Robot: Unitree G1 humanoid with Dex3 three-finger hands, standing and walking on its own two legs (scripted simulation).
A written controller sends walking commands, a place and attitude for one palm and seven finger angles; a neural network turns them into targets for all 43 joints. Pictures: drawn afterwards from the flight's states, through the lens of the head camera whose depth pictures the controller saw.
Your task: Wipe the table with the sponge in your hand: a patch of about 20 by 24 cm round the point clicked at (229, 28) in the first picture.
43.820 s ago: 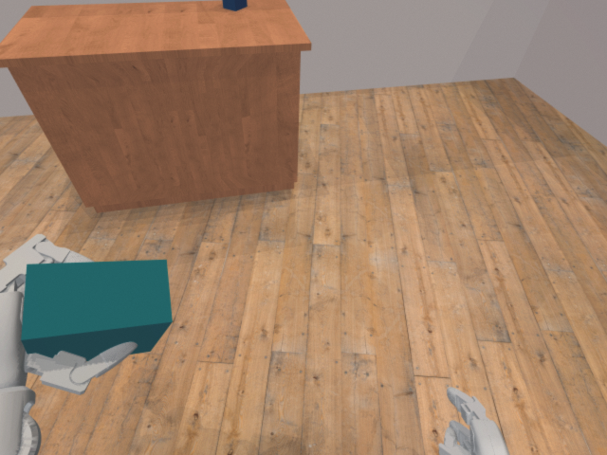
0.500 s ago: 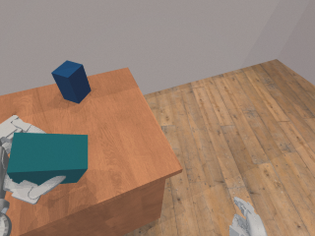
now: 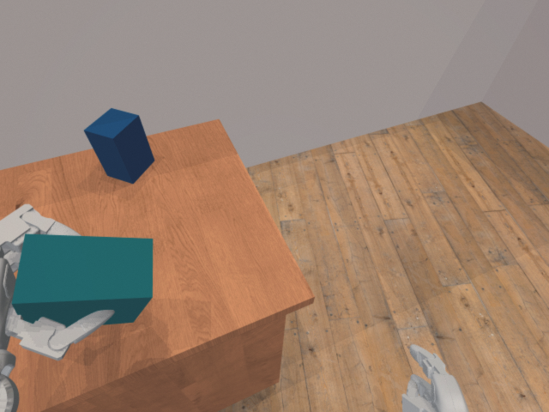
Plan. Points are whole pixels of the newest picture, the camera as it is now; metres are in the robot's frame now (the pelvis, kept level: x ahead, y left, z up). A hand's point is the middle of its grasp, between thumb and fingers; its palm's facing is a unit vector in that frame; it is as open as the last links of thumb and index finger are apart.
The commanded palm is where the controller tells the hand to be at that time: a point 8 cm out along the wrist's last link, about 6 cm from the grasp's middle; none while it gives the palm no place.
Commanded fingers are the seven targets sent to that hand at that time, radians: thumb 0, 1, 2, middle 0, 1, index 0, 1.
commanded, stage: shuffle to correct the standing spot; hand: left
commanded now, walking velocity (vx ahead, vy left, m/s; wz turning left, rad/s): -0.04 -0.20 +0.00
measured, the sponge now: (106, 285) +0.23 +0.20 +0.14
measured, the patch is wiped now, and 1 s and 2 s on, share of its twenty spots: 0.00 0.00 0.00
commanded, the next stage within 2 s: come to a stop and stand still in 0.38 s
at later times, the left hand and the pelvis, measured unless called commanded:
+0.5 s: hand (67, 278) +0.22 +0.23 +0.16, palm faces +0.30 -0.86 -0.41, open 10.2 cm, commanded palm +0.16 +0.28 +0.18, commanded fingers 0.00 0.10 1.30 -1.20 -1.60 -1.20 -1.60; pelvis +0.01 +0.00 +0.00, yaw +0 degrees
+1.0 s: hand out of the picture +0.20 +0.32 +0.17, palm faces +0.41 -0.83 -0.37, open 10.2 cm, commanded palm +0.14 +0.34 +0.18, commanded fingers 0.00 0.10 1.30 -1.20 -1.60 -1.20 -1.60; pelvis -0.02 +0.06 +0.00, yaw -1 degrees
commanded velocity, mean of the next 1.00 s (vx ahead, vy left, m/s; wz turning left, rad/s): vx -0.03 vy -0.09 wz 0.00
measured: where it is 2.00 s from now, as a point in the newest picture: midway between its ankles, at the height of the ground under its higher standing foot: outside the picture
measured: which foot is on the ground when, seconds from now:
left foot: down 0.00-1.00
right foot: down 0.00-1.00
